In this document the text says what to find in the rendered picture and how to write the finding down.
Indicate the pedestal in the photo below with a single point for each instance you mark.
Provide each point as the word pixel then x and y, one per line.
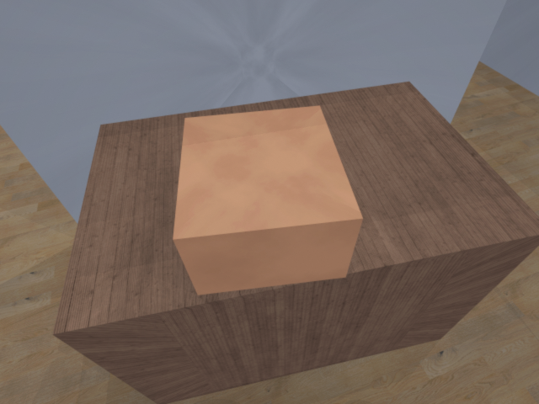
pixel 440 230

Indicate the carton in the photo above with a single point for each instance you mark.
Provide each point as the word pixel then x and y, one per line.
pixel 263 200

